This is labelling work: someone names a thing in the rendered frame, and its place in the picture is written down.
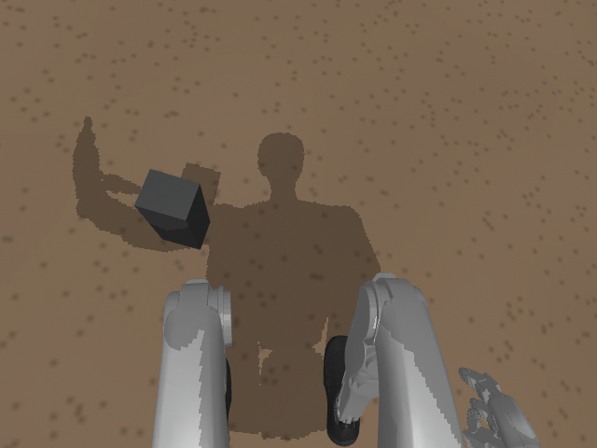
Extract right robot foot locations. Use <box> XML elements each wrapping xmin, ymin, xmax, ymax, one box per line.
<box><xmin>324</xmin><ymin>335</ymin><xmax>360</xmax><ymax>446</ymax></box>

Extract right robot hand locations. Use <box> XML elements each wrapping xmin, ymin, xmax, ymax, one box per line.
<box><xmin>458</xmin><ymin>368</ymin><xmax>541</xmax><ymax>448</ymax></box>

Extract carton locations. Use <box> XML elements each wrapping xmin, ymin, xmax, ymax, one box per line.
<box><xmin>134</xmin><ymin>169</ymin><xmax>210</xmax><ymax>250</ymax></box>

